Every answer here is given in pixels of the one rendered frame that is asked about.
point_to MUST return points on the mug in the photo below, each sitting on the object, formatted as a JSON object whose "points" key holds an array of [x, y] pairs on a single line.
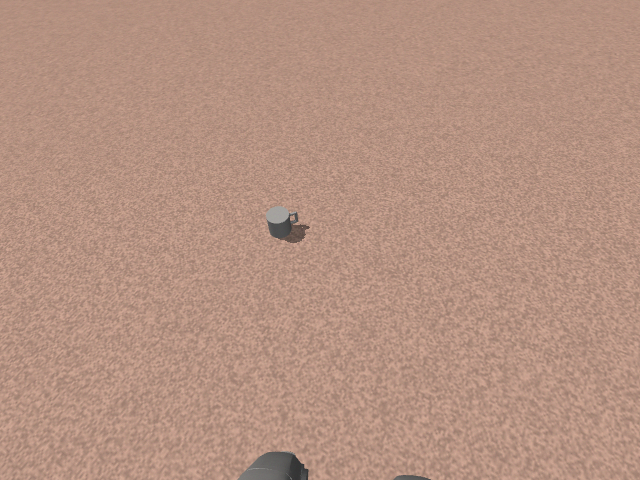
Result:
{"points": [[278, 219]]}

